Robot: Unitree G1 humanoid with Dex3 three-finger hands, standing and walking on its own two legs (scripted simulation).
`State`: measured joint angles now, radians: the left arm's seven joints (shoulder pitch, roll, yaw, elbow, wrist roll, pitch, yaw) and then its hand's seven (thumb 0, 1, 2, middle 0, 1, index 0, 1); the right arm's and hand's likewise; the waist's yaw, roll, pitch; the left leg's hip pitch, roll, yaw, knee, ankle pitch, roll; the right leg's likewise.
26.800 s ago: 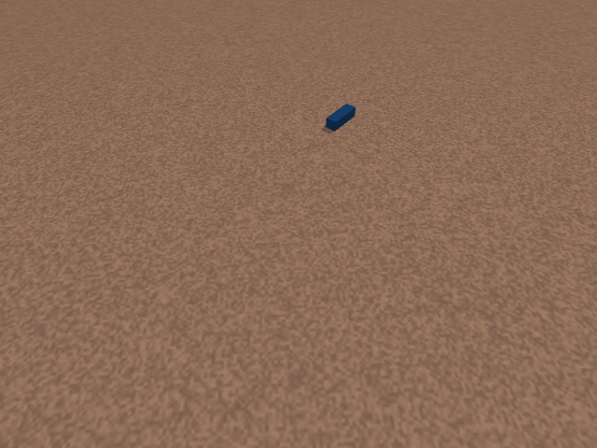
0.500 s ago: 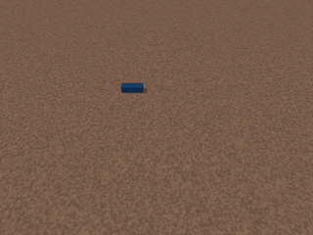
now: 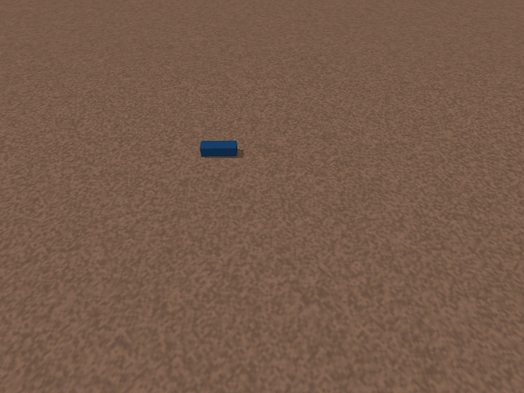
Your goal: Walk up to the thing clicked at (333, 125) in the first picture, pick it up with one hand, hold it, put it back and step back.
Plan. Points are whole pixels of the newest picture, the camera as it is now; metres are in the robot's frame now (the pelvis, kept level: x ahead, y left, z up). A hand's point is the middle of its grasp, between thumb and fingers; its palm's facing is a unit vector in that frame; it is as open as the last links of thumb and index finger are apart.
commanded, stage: stand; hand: left
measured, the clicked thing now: (219, 148) +1.49 +0.24 -0.75
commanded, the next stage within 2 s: walk up in 0.04 s
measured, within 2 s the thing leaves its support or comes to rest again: neither
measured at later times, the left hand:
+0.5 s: hand (135, 384) +0.17 +0.23 -0.13, palm faces -0.01 -0.91 -0.41, open 7.4 cm
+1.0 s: hand (160, 250) +0.44 +0.24 -0.15, palm faces -0.09 -0.95 -0.31, open 7.4 cm
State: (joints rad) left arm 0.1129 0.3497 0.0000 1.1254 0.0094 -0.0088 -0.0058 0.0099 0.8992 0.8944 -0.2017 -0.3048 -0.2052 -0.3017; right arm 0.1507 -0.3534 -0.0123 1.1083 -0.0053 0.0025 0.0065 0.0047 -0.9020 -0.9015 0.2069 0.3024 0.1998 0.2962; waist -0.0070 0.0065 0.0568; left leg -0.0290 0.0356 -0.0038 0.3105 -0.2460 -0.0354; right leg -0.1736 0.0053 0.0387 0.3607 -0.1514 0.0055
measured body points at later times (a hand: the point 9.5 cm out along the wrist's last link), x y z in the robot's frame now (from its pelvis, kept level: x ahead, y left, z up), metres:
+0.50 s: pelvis +0.12 -0.05 +0.00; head +0.12 -0.08 +0.44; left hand +0.17 +0.28 -0.10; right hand +0.17 -0.38 -0.14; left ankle +0.14 +0.10 -0.68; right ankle +0.09 -0.14 -0.75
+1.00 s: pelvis +0.37 -0.02 +0.00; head +0.38 +0.00 +0.44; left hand +0.45 +0.29 -0.13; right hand +0.44 -0.33 -0.10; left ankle +0.39 +0.08 -0.75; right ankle +0.37 -0.18 -0.67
